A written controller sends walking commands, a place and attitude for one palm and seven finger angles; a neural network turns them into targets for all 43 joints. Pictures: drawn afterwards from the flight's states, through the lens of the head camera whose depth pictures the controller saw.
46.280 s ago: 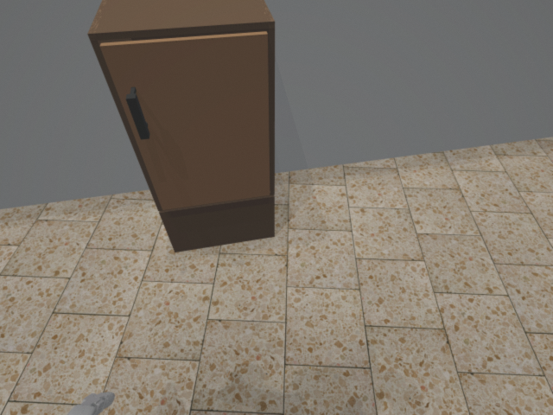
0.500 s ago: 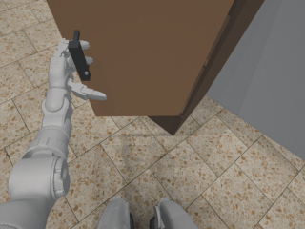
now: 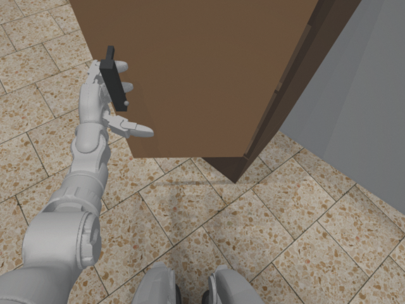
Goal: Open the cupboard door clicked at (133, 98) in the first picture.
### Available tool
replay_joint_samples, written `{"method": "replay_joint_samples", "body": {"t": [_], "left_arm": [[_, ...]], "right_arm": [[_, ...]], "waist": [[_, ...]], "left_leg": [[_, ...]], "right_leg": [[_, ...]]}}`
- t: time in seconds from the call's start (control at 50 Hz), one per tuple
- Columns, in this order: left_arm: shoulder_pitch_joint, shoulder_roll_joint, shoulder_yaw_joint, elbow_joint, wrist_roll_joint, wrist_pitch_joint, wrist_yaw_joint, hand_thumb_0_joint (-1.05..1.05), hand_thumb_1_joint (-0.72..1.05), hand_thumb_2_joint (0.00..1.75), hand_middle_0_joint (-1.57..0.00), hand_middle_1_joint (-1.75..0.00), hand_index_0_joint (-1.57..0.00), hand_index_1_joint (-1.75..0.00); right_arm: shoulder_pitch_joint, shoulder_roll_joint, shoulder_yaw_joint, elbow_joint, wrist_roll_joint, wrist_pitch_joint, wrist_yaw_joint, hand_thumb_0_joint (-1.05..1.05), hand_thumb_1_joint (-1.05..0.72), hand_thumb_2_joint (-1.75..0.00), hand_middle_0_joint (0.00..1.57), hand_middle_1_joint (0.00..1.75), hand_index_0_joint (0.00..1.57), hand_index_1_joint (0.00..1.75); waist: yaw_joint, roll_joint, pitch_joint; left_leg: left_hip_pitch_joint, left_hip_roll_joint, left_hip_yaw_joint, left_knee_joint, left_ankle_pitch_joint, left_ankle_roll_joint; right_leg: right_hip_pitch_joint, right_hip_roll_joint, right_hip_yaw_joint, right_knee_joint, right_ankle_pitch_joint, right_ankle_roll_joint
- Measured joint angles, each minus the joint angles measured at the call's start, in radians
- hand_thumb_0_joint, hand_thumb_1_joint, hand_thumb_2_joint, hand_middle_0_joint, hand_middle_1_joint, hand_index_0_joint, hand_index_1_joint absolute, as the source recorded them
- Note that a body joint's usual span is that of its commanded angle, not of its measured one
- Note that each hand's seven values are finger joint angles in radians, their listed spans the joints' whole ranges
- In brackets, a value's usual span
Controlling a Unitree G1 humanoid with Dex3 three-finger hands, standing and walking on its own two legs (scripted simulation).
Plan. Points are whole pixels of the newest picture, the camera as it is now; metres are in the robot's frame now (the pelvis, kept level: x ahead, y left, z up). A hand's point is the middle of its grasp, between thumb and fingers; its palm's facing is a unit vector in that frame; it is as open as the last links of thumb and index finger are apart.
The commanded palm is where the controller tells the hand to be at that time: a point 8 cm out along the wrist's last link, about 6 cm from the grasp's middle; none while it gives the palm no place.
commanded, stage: slide the fingers in behind the handle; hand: left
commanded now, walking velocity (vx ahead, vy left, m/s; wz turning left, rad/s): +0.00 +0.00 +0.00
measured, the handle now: (116, 80) +0.55 +0.14 +0.06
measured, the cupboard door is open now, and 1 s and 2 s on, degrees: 42 43 73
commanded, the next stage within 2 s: close the thumb around the handle in 0.26 s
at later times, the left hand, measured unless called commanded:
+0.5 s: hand (126, 104) +0.49 +0.12 +0.05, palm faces -0.01 -1.00 -0.02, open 13.7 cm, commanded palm +0.47 +0.15 +0.05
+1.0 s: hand (125, 104) +0.49 +0.12 +0.05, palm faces +0.00 -1.00 -0.02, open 5.9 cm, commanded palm +0.47 +0.15 +0.05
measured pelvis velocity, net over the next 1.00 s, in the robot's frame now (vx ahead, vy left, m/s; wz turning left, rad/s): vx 0.00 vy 0.01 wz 0.00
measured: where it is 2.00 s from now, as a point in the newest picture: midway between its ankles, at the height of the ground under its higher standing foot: outside the picture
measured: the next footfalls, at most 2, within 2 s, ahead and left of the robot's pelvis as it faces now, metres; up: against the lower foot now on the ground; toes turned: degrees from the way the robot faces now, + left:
none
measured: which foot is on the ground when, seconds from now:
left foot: down 0.00-1.00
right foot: down 0.00-1.00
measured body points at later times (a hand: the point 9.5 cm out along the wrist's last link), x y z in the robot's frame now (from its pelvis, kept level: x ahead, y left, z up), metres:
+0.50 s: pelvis +0.00 +0.01 +0.00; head +0.13 +0.03 +0.43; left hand +0.49 +0.18 +0.06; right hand +0.02 -0.25 -0.12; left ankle +0.03 +0.07 -0.64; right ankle -0.01 -0.08 -0.64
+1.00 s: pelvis +0.00 +0.01 +0.00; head +0.12 +0.03 +0.43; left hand +0.49 +0.18 +0.06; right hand +0.01 -0.25 -0.12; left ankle +0.03 +0.07 -0.64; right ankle -0.01 -0.08 -0.64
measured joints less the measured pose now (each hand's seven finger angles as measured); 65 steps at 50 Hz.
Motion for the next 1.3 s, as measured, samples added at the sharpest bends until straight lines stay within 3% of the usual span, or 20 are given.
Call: {"method": "replay_joint_samples", "body": {"t": [0.46, 0.62, 0.98, 1.3], "left_arm": [[-0.009, -0.023, -0.023, 0.006, 0.014, -0.026, 0.016, -0.01, -0.47, 0.31, -0.29, -1.2, -0.26, -1.2], [-0.01, -0.026, -0.025, 0.005, 0.015, -0.017, 0.029, -0.01, -0.2, 0.42, -0.31, -1.23, -0.27, -1.23], [-0.016, -0.015, -0.019, 0.018, 0.012, -0.018, 0.024, 0.01, 0.71, 0.81, -0.37, -1.32, -0.34, -1.33], [-0.001, 0.01, 0.025, -0.004, 0.017, 0.0, -0.029, 0.01, 0.71, 0.79, -0.36, -1.34, -0.34, -1.35]], "right_arm": [[-0.018, 0.001, -0.004, 0.001, -0.005, -0.002, 0.002, 0.0, -0.91, -0.9, 0.2, 0.3, 0.2, 0.3], [-0.012, 0.002, -0.006, 0.012, -0.006, 0.005, 0.004, 0.0, -0.91, -0.9, 0.2, 0.3, 0.2, 0.3], [-0.002, -0.003, -0.003, 0.015, -0.006, -0.002, 0.002, 0.0, -0.91, -0.9, 0.2, 0.3, 0.2, 0.3], [-0.01, -0.006, 0.007, -0.015, 0.004, 0.012, -0.007, 0.0, -0.91, -0.9, 0.2, 0.3, 0.2, 0.3]], "waist": [[0.004, 0.001, 0.001], [0.006, 0.005, -0.002], [0.001, 0.003, 0.0], [-0.008, -0.003, -0.006]], "left_leg": [[-0.007, -0.007, -0.002, 0.011, -0.003, 0.011], [-0.01, -0.006, 0.001, 0.012, -0.002, 0.014], [-0.008, -0.006, 0.0, 0.009, 0.0, 0.013], [-0.01, 0.002, 0.011, 0.01, -0.004, 0.011]], "right_leg": [[-0.001, -0.007, -0.002, 0.005, -0.003, 0.011], [-0.005, -0.006, 0.001, 0.005, 0.0, 0.014], [-0.004, -0.005, 0.0, 0.003, 0.002, 0.013], [-0.013, 0.002, 0.012, 0.008, 0.001, 0.01]]}}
